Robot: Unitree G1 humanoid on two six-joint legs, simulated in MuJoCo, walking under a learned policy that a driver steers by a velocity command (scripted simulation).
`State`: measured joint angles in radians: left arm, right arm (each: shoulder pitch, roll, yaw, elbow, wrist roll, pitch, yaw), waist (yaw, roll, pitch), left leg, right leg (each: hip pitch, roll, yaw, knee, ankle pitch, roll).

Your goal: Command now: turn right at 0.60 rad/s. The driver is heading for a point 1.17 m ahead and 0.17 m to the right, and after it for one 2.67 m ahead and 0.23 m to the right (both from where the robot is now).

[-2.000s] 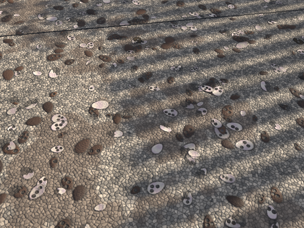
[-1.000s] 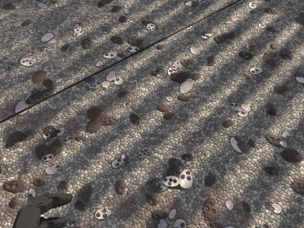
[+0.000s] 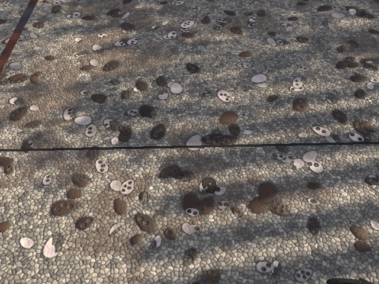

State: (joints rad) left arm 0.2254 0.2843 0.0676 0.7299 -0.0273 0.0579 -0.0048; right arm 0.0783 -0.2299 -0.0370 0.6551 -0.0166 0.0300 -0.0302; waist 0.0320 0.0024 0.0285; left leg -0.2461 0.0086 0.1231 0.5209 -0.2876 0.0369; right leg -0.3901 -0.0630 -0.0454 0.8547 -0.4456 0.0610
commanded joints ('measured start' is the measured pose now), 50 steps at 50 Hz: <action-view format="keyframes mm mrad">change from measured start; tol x32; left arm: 1 -42 90 26 -103 -4 -11 -10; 24 325 167 33 16 40 -129 -2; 50 -106 155 -34 -147 60 -147 -4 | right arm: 1 7 -205 -77 -44 9 -6 -9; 25 -254 -159 -34 -75 -28 -61 101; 31 532 -356 -105 115 -16 -66 45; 50 382 -312 -92 169 21 -116 34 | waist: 1 -48 111 -79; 6 59 -299 -110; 29 -111 -158 -88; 32 -166 298 -275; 42 -55 31 139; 50 9 38 -138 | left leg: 1 160 339 -202 -114 520 193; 3 152 323 -140 -48 511 144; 6 -440 82 72 512 -370 -53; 9 -751 22 -237 625 -173 2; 26 -498 34 -33 65 153 17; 29 -10 -122 39 82 23 117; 32 575 244 -1005 -282 -630 272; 42 -94 36 -532 -446 6 262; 50 119 30 -487 -7 875 107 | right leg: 1 -60 -10 -21 -58 -5 -21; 5 305 50 5 -361 111 -155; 7 502 -308 878 -687 -417 -456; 24 466 -137 368 -780 163 -264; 29 475 -143 116 -357 1322 -196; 30 283 -111 67 -49 1266 -174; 32 -292 170 114 529 99 -118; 50 308 116 33 -327 348 -64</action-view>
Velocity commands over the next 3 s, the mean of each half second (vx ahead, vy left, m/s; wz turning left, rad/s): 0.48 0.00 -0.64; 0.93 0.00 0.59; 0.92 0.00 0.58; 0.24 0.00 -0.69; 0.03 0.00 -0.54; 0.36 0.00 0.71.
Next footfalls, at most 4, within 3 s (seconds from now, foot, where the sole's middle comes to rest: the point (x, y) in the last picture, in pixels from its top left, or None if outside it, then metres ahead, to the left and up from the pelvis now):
0.10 right None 0.01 -0.12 -0.77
0.58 left None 0.44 -0.05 -0.77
1.04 right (286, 197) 0.83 -0.31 -0.77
1.46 left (206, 130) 1.19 0.01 -0.77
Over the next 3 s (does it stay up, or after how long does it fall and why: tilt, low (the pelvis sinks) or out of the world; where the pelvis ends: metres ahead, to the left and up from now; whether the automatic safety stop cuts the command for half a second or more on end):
stays up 1.51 -0.04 0.00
